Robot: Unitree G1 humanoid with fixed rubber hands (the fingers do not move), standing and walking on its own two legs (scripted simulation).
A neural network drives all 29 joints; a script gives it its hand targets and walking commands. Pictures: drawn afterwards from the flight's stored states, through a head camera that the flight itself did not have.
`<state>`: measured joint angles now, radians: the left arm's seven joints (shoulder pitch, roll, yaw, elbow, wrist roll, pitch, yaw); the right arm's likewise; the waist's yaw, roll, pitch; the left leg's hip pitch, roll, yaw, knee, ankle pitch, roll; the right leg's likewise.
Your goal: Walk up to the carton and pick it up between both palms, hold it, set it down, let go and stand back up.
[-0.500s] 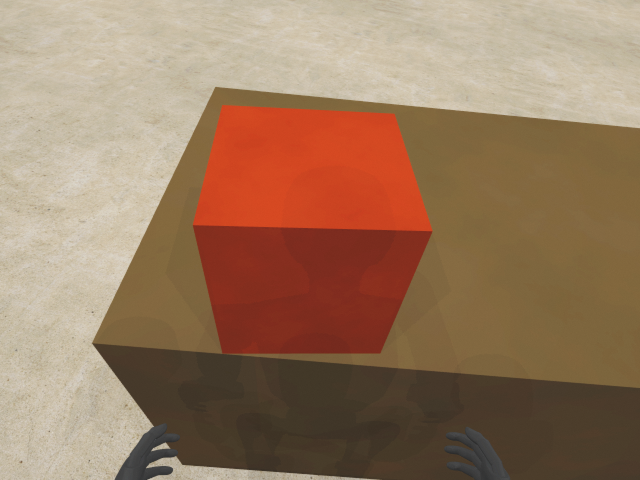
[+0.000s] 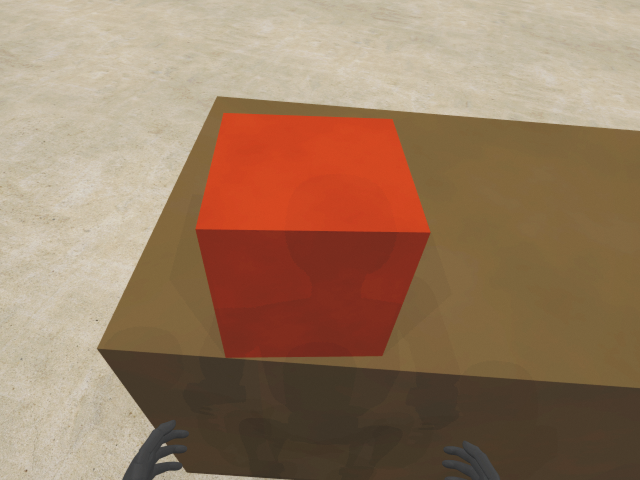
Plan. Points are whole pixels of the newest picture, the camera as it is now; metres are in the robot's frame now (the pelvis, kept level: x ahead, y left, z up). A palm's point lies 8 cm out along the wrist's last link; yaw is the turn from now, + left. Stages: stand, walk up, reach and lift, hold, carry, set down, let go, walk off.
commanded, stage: let go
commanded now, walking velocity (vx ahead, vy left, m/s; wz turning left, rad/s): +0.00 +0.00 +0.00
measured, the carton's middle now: (307, 241) +0.43 +0.04 +0.07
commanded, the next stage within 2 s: stand in 0.24 s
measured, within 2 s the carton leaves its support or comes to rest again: neither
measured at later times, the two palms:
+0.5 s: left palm out of the picture +0.06 +0.25 -0.12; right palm out of the picture +0.06 -0.24 -0.13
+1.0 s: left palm out of the picture -0.04 +0.25 -0.15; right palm out of the picture -0.04 -0.20 -0.14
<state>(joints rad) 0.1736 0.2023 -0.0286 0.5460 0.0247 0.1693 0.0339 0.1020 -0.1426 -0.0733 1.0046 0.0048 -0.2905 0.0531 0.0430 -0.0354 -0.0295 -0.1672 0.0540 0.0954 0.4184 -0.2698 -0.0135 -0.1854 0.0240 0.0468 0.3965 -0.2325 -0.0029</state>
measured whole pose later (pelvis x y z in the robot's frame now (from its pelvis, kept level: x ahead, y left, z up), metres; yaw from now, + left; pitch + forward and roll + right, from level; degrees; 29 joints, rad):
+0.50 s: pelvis +0.00 +0.01 -0.01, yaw +2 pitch +1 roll -1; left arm 0.32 0.20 0.02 0.76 0.04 -0.04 0.01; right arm 0.25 -0.21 -0.05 0.96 -0.03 -0.02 0.01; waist 0.00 0.00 -0.01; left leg -0.22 0.04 0.06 0.51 -0.31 0.00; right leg -0.22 0.00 0.01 0.48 -0.28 0.01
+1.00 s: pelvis -0.04 +0.03 +0.00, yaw +3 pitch -1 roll +0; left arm 0.36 0.16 0.01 0.99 0.02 -0.02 0.04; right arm 0.33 -0.15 -0.03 1.08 -0.02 0.00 -0.02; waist 0.00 -0.01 -0.01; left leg -0.20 -0.01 0.07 0.45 -0.24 0.04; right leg -0.20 -0.04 0.02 0.44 -0.22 0.04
